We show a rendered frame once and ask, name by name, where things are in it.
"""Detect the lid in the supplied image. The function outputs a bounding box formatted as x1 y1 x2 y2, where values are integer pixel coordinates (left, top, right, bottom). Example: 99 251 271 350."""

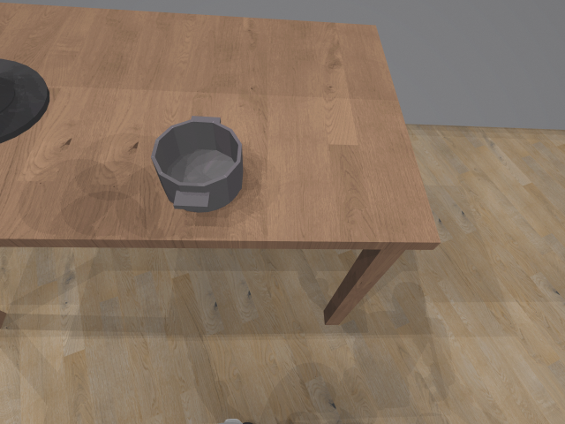
0 59 49 143

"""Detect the table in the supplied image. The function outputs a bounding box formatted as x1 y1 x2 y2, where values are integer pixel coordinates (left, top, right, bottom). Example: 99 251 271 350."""
0 3 441 329

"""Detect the pot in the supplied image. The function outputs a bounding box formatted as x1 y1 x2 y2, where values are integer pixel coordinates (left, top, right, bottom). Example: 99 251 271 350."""
151 116 243 213

